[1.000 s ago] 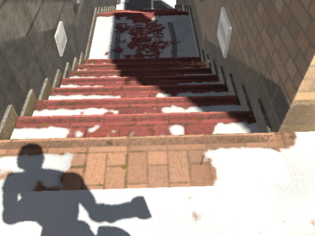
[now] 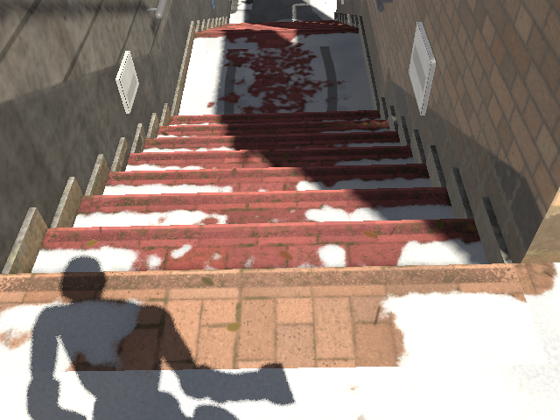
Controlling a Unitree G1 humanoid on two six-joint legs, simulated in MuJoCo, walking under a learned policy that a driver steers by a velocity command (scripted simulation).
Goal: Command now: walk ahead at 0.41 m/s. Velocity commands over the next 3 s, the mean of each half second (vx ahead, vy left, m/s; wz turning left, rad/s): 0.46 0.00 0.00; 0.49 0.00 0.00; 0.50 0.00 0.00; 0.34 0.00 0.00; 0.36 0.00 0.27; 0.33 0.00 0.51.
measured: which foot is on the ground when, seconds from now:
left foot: up 0.00-0.24, down 0.26-0.86, up 0.88-1.00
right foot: down 0.00-0.26, up 0.28-0.80, down 0.82-1.00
